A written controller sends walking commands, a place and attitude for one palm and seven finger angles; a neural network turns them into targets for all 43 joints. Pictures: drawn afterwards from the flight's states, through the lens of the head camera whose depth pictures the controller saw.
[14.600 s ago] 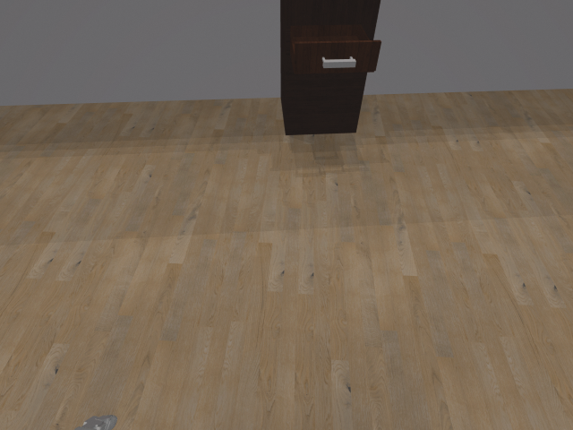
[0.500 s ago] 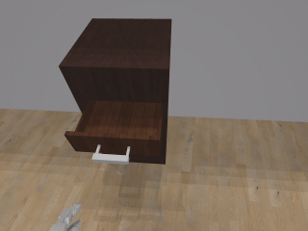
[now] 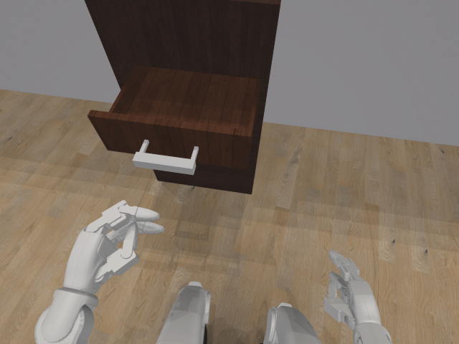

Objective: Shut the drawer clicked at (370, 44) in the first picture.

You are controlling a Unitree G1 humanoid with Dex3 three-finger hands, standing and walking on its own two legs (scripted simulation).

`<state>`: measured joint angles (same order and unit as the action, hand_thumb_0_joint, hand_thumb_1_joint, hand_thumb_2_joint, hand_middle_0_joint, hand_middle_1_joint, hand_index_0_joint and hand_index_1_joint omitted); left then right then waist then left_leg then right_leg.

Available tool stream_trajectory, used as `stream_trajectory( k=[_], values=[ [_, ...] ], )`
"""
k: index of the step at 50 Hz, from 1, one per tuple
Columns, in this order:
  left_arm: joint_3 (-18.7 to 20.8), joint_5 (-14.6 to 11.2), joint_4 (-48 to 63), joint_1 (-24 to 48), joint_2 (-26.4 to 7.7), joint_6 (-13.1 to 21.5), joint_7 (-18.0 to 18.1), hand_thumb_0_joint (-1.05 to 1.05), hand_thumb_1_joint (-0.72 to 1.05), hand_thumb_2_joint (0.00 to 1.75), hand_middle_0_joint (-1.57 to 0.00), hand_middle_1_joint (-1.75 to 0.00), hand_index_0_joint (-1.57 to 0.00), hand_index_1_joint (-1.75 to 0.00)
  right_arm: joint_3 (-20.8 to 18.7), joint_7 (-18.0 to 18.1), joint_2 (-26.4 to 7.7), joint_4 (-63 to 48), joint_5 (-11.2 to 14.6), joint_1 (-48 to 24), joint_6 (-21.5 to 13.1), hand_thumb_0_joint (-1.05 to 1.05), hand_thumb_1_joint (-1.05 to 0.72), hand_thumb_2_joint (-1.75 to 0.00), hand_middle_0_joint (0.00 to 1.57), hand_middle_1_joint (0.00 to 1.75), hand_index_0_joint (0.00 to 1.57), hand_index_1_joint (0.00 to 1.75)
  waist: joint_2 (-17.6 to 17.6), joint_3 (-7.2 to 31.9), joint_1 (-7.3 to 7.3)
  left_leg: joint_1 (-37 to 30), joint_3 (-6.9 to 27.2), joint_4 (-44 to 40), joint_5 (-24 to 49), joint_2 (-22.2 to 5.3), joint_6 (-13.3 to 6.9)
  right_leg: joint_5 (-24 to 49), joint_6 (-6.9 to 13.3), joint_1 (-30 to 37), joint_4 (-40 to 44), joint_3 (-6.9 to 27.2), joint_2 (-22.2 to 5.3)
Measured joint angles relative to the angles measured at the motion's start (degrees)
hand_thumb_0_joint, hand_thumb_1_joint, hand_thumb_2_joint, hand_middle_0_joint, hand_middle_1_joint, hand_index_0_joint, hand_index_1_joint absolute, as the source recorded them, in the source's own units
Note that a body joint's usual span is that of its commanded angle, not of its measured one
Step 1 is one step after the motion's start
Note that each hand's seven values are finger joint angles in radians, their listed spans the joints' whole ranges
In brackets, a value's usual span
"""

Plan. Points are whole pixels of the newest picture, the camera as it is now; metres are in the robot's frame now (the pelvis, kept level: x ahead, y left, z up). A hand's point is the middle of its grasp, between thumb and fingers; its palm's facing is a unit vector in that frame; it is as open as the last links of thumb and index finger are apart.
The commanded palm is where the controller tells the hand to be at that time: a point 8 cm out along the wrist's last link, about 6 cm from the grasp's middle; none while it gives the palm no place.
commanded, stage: raise the hand and make a fist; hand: left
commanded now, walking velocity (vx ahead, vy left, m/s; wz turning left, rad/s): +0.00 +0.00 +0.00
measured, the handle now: (167, 155) +0.52 +0.22 -0.08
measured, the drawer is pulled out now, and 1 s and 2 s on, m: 0.20 0.20 0.20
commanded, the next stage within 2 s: bring the fist close to the handle in 1.24 s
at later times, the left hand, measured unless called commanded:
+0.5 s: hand (142, 231) +0.28 +0.18 +0.03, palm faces -0.09 -1.00 -0.03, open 3.1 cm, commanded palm +0.27 +0.23 +0.03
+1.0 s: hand (147, 220) +0.30 +0.18 +0.02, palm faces -0.10 -0.99 -0.05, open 3.3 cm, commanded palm +0.29 +0.24 +0.02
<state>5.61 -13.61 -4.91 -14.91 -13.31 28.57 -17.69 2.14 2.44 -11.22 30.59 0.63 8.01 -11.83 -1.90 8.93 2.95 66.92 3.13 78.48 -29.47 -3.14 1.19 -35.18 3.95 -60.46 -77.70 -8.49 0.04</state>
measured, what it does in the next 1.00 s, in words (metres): stands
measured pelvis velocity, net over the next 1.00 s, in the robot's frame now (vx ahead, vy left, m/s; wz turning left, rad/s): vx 0.02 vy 0.03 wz -0.03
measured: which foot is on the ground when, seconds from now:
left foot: down 0.00-1.00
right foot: down 0.00-1.00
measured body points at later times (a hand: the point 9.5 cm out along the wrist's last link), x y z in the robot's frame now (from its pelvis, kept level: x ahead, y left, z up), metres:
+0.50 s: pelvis +0.01 +0.04 +0.00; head +0.11 +0.05 +0.44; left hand +0.28 +0.24 +0.03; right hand +0.17 -0.23 -0.08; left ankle +0.07 +0.13 -0.60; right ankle +0.03 -0.09 -0.60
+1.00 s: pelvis +0.02 +0.03 +0.00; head +0.13 +0.04 +0.43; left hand +0.30 +0.24 +0.02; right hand +0.19 -0.21 -0.10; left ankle +0.07 +0.13 -0.60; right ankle +0.03 -0.09 -0.60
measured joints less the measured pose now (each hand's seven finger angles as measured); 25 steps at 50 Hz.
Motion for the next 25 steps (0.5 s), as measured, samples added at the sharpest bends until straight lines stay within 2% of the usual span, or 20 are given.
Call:
stream_trajectory(
  k=[4, 8, 12, 16, 20, 25],
  values=[
    [0.3, -0.5, -3.0, 5.7, -0.5, -5.6, -1.1, 0.01, 0.90, 0.90, -0.77, -0.91, -0.77, -0.92, 0.8, 0.4, 0.2, 2.4, 0.4, 2.8, 0.7, 0.01, -0.90, -0.90, 0.20, 0.30, 0.21, 0.30, -0.8, -0.1, -1.57, 1.4, -0.5, 0.1, 0.5, -0.1, -0.4, 0.7, -0.4, -1.5, 0.0, 0.5, 0.0],
    [1.6, -0.3, -4.2, 7.0, 0.1, -8.5, 1.4, 0.01, 0.90, 0.90, -0.85, -1.00, -0.85, -1.00, -0.4, 0.4, -0.4, 3.5, 0.5, 5.9, 1.6, 0.01, -0.90, -0.90, 0.20, 0.30, 0.21, 0.30, -0.8, 0.1, -3.50, 0.6, -2.0, -1.5, 0.8, -0.4, -1.0, 1.6, -1.2, -1.4, 1.4, 2.0, 0.2],
    [2.2, 0.4, -4.4, 5.7, 0.8, -6.6, 4.2, 0.01, 0.91, 0.90, -0.93, -1.09, -0.93, -1.09, -2.3, 0.0, -1.9, 3.9, 0.4, 8.0, 2.2, 0.01, -0.90, -0.90, 0.20, 0.30, 0.21, 0.30, -0.4, 0.6, -4.73, -0.5, -3.4, -3.3, 1.0, -0.3, -1.8, 2.3, -2.0, -0.9, 3.0, 3.4, 0.0],
    [1.2, 1.3, -4.8, 4.2, 1.0, -3.6, 5.5, 0.01, 0.91, 0.90, -1.01, -1.17, -1.01, -1.18, -3.5, -0.6, -3.5, 3.3, 0.2, 8.5, 2.7, 0.01, -0.91, -0.90, 0.20, 0.30, 0.20, 0.30, 0.0, 1.0, -5.28, -0.6, -4.1, -3.8, 0.9, 0.1, -2.4, 2.3, -2.7, -0.9, 3.5, 4.0, -0.4],
    [-0.4, 2.1, -4.9, 3.3, 1.3, -1.6, 6.3, 0.01, 0.91, 0.90, -1.09, -1.26, -1.09, -1.26, -3.9, -0.9, -4.4, 2.0, -0.1, 7.3, 3.1, 0.01, -0.91, -0.90, 0.20, 0.30, 0.20, 0.30, 0.5, 1.2, -5.27, 0.3, -4.3, -3.0, 0.4, 0.4, -2.9, 1.8, -3.1, -1.6, 2.9, 4.2, -0.7],
    [-1.5, 3.1, -4.1, 3.7, 1.5, -0.4, 7.5, 0.01, 0.91, 0.90, -1.19, -1.37, -1.19, -1.37, -3.6, -1.5, -4.0, 0.4, -0.5, 4.5, 3.7, 0.01, -0.91, -0.90, 0.20, 0.30, 0.20, 0.30, 0.9, 1.3, -4.69, 1.8, -4.2, -1.4, -0.4, 0.7, -3.2, 1.1, -3.4, -2.8, 1.6, 4.1, -1.0]
  ],
)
